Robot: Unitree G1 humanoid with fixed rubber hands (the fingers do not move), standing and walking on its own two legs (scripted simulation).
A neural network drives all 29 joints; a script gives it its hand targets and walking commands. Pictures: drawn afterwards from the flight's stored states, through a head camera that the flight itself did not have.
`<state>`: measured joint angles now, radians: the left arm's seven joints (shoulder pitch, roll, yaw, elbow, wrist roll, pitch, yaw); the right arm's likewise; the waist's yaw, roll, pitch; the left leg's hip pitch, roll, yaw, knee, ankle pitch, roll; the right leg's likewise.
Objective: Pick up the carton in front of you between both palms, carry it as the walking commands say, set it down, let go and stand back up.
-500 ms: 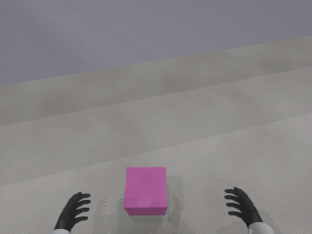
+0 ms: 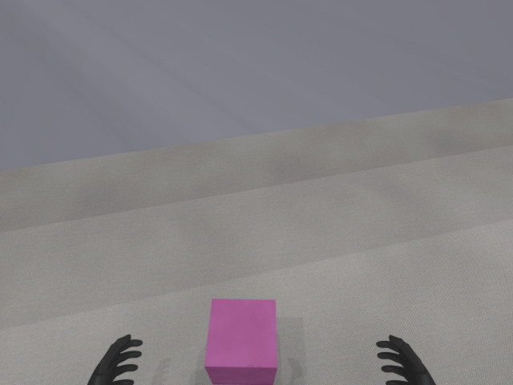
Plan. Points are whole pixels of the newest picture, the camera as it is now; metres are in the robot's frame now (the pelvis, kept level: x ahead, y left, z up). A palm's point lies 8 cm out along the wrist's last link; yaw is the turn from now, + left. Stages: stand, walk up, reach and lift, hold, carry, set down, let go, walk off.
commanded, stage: stand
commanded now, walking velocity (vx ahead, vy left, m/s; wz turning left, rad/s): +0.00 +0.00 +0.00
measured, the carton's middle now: (243, 343) +0.38 +0.04 -0.65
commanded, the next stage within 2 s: none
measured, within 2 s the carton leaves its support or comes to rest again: neither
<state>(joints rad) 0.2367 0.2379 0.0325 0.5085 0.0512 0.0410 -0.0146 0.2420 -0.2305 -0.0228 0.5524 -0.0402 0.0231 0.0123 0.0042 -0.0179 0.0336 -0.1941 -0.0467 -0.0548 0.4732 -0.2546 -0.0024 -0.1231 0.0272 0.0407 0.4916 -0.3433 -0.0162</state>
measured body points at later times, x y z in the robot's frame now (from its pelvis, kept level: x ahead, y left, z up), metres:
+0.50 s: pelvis +0.04 +0.00 -0.01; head +0.04 +0.00 +0.44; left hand +0.11 +0.26 -0.12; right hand +0.14 -0.25 -0.14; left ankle +0.00 +0.12 -0.74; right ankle -0.05 -0.10 -0.74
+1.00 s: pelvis +0.03 +0.00 -0.01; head +0.02 +0.00 +0.44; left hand +0.02 +0.25 -0.15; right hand +0.08 -0.25 -0.15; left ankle +0.00 +0.12 -0.74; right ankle -0.05 -0.10 -0.74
